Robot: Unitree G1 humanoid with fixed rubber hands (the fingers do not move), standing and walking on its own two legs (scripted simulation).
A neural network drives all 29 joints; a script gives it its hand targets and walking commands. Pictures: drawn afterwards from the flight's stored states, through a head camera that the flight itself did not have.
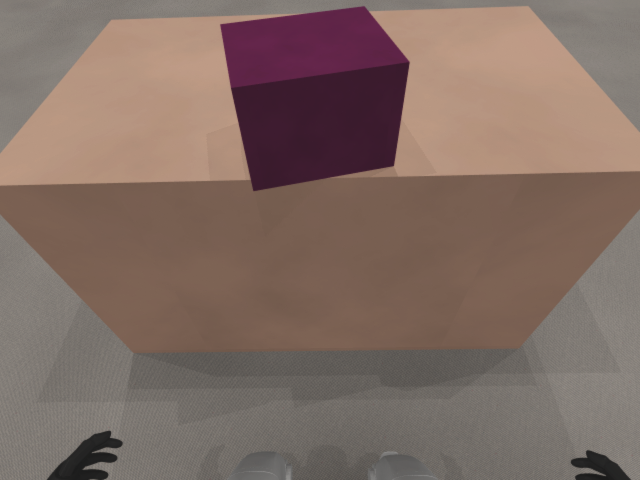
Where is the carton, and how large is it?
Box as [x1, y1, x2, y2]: [220, 6, 409, 190]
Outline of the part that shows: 364,6 220,24 230,85 253,190 393,165 409,62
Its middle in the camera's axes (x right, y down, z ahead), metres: -0.02 -0.26 +0.69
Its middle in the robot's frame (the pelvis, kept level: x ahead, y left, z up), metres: +0.70 +0.05 +0.10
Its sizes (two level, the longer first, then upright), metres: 0.260 0.220 0.193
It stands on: a pedestal, 0.74 m high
